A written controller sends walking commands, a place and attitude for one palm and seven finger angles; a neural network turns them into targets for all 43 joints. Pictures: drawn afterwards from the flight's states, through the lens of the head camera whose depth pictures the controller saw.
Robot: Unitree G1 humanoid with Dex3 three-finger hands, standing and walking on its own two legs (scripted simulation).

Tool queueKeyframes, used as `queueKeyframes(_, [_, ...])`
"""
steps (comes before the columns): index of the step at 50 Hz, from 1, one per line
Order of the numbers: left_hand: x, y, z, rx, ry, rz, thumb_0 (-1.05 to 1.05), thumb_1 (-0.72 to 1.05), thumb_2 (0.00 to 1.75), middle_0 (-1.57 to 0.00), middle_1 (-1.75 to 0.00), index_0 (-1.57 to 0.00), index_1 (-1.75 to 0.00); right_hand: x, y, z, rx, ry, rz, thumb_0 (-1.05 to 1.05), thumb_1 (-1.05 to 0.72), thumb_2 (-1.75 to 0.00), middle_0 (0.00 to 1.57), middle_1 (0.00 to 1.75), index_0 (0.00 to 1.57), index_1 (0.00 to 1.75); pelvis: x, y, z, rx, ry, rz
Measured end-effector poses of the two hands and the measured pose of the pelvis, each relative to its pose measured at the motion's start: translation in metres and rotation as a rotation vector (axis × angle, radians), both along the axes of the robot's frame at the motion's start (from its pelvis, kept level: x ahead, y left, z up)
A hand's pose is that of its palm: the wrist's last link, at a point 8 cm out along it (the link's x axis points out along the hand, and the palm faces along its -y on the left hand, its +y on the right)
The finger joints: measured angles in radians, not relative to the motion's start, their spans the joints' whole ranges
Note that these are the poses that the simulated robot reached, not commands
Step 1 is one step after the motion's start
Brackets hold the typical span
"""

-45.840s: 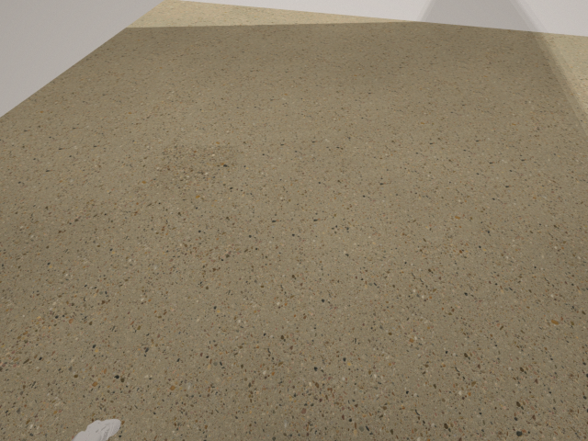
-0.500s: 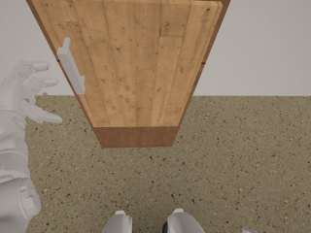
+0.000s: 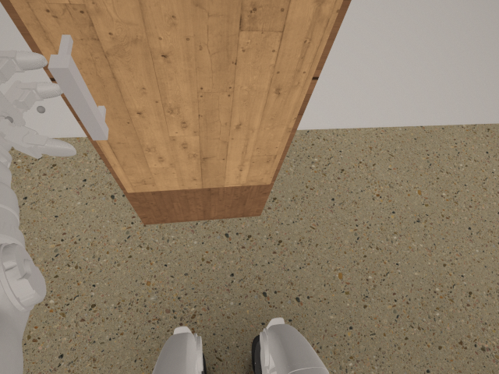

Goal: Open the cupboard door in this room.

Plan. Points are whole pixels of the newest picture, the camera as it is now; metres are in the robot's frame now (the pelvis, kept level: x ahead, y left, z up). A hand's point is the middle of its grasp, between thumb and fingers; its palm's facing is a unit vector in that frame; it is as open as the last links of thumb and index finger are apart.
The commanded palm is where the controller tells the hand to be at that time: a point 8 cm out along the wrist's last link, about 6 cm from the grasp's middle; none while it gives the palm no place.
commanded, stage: move the hooked fingers beside the handle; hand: left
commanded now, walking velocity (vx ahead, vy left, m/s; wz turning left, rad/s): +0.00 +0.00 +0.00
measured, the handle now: (85, 92) +0.53 +0.22 +0.07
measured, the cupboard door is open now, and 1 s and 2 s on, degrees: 0 0 0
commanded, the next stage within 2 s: slide the fingers in behind the handle in 0.70 s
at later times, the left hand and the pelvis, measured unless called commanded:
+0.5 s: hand (41, 115) +0.48 +0.26 +0.08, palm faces +0.04 -1.00 -0.01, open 14.0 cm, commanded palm +0.46 +0.31 +0.07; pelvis +0.01 +0.00 +0.01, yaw +0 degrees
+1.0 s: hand (46, 113) +0.49 +0.26 +0.07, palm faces +0.05 -1.00 +0.00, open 13.8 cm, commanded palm +0.47 +0.29 +0.07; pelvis +0.00 +0.00 +0.00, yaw +1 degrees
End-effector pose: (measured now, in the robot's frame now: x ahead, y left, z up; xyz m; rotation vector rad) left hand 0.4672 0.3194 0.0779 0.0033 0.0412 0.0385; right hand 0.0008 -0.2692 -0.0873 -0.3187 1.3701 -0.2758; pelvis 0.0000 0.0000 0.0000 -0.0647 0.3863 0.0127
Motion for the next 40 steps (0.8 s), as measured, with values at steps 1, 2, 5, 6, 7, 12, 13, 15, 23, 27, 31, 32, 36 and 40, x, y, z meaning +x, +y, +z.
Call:
queueKeyframes(1, [0.000,0.001,-0.001,0.002,0.006,-0.001,-0.02,-0.50,0.30,-0.30,-1.20,-0.33,-1.23,-0.001,0.001,0.000,0.002,0.006,-0.003,0.01,-0.90,-0.89,0.20,0.30,0.20,0.30,0.000,0.000,0.000,0.000,0.001,-0.001])
queueKeyframes(2, [0.000,0.002,-0.002,0.005,0.012,-0.002,-0.02,-0.50,0.30,-0.30,-1.20,-0.33,-1.23,-0.002,0.002,0.000,0.004,0.011,-0.005,0.01,-0.90,-0.89,0.20,0.30,0.20,0.30,0.001,0.001,0.001,-0.001,0.002,-0.001])
queueKeyframes(5, [-0.001,0.002,-0.005,0.002,0.018,-0.005,-0.02,-0.50,0.30,-0.30,-1.20,-0.32,-1.22,-0.003,0.003,0.001,0.009,0.026,-0.007,0.01,-0.90,-0.89,0.20,0.30,0.20,0.30,0.002,0.001,0.001,-0.002,0.004,-0.001])
queueKeyframes(6, [-0.001,0.002,-0.006,-0.001,0.016,-0.004,-0.02,-0.50,0.30,-0.30,-1.20,-0.32,-1.22,-0.003,0.004,0.001,0.009,0.028,-0.007,0.01,-0.90,-0.89,0.20,0.30,0.20,0.30,0.003,0.002,0.001,-0.002,0.005,-0.001])
queueKeyframes(7, [-0.001,0.003,-0.006,-0.003,0.012,-0.002,-0.02,-0.50,0.30,-0.30,-1.20,-0.32,-1.21,-0.002,0.004,0.001,0.009,0.029,-0.008,0.01,-0.90,-0.89,0.20,0.30,0.20,0.30,0.003,0.002,0.001,-0.003,0.005,-0.001])
queueKeyframes(12, [-0.002,0.001,-0.004,0.000,-0.008,-0.007,-0.02,-0.50,0.30,-0.30,-1.20,-0.31,-1.20,0.006,0.005,0.002,0.010,0.016,-0.007,0.01,-0.90,-0.89,0.20,0.30,0.20,0.30,0.007,0.003,0.003,-0.005,0.002,0.000])
queueKeyframes(13, [-0.003,0.000,-0.004,-0.001,-0.010,-0.009,-0.02,-0.50,0.30,-0.30,-1.20,-0.31,-1.20,0.009,0.005,0.003,0.011,0.010,-0.007,0.01,-0.90,-0.89,0.20,0.30,0.20,0.30,0.007,0.003,0.004,-0.006,0.000,0.000])
queueKeyframes(15, [-0.005,0.000,-0.003,-0.005,-0.008,-0.010,-0.02,-0.50,0.30,-0.30,-1.20,-0.31,-1.20,0.014,0.006,0.003,0.014,-0.004,-0.005,0.01,-0.90,-0.89,0.20,0.30,0.20,0.30,0.009,0.003,0.005,-0.005,-0.004,-0.001])
queueKeyframes(23, [-0.010,-0.002,-0.001,0.005,-0.008,0.003,-0.02,-0.50,0.30,-0.30,-1.20,-0.30,-1.20,0.034,0.006,0.002,0.021,-0.055,0.024,0.01,-0.90,-0.89,0.20,0.30,0.20,0.30,0.009,0.002,0.005,-0.003,-0.016,0.006])
queueKeyframes(27, [-0.012,-0.005,-0.001,-0.003,-0.005,-0.004,-0.02,-0.50,0.30,-0.30,-1.20,-0.30,-1.20,0.040,0.005,-0.001,0.027,-0.066,0.035,0.01,-0.90,-0.89,0.20,0.30,0.20,0.30,0.008,0.001,0.005,-0.001,-0.021,0.009])
queueKeyframes(31, [-0.012,-0.005,-0.005,-0.004,0.017,0.000,-0.02,-0.50,0.30,-0.30,-1.20,-0.30,-1.20,0.041,0.003,-0.002,0.023,-0.074,0.041,0.01,-0.90,-0.89,0.20,0.30,0.20,0.30,0.006,-0.001,0.003,0.000,-0.018,0.011])
queueKeyframes(32, [-0.011,-0.005,-0.006,-0.001,0.017,0.002,-0.02,-0.50,0.30,-0.30,-1.20,-0.30,-1.20,0.041,0.003,-0.002,0.021,-0.075,0.041,0.01,-0.90,-0.89,0.20,0.30,0.20,0.30,0.006,-0.001,0.003,0.000,-0.016,0.010])
queueKeyframes(36, [-0.009,-0.004,-0.006,0.004,0.002,0.005,-0.02,-0.50,0.30,-0.30,-1.20,-0.30,-1.20,0.036,0.000,-0.004,0.014,-0.064,0.038,0.01,-0.90,-0.89,0.20,0.30,0.20,0.30,0.004,-0.003,0.001,-0.001,-0.011,0.011])
queueKeyframes(40, [-0.004,-0.005,-0.007,0.004,0.007,-0.001,-0.02,-0.50,0.30,-0.30,-1.20,-0.30,-1.20,0.028,-0.003,-0.005,0.008,-0.040,0.031,0.01,-0.90,-0.89,0.20,0.30,0.20,0.30,0.003,-0.004,-0.001,-0.002,-0.002,0.012])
